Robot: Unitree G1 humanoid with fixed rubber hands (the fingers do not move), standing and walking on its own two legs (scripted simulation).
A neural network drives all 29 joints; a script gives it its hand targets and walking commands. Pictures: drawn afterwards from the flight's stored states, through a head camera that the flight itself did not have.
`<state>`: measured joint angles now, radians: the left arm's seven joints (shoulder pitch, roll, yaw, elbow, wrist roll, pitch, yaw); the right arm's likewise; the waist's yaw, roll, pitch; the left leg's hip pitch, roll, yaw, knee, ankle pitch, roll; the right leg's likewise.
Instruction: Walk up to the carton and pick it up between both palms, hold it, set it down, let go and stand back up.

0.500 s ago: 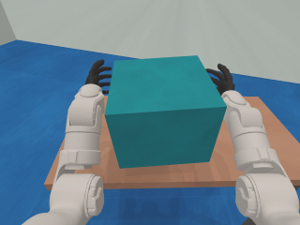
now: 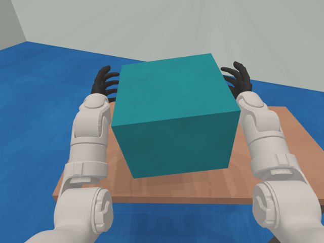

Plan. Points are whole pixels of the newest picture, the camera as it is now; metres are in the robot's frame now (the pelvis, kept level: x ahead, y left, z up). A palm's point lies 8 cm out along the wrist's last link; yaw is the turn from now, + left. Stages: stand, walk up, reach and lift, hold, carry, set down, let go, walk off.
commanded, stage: set down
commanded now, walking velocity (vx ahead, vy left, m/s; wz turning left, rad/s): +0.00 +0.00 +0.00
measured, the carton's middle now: (172, 114) +0.39 +0.01 +0.17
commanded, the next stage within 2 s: none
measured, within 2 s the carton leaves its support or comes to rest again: neither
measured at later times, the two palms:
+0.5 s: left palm (118, 101) +0.43 +0.16 +0.18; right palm (243, 113) +0.41 -0.17 +0.18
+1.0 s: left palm (119, 110) +0.44 +0.16 +0.15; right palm (240, 119) +0.41 -0.17 +0.15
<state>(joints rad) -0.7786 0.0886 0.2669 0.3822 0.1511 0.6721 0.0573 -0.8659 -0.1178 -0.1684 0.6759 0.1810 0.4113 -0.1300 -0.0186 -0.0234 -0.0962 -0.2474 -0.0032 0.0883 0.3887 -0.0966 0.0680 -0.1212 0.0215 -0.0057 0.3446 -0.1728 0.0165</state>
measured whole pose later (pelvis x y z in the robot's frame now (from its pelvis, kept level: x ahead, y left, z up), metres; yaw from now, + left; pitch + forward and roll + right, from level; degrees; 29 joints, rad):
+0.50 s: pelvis +0.02 +0.00 +0.00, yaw +0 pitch -1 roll -2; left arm -0.78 0.09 0.27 0.62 0.19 0.41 0.01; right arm -0.76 -0.07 -0.20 0.83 0.05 0.12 -0.12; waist -0.06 -0.03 -0.09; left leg -0.25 -0.01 0.09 0.39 -0.13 0.07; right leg -0.12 0.02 -0.01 0.34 -0.20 0.02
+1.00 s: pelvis +0.03 +0.00 +0.00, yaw +0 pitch -1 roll -2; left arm -0.78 0.13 0.27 0.80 0.15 0.27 -0.03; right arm -0.74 -0.03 -0.20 0.83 0.05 0.12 -0.16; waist -0.08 -0.04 -0.07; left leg -0.25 -0.01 0.09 0.39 -0.13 0.07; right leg -0.12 0.01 -0.01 0.34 -0.21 0.02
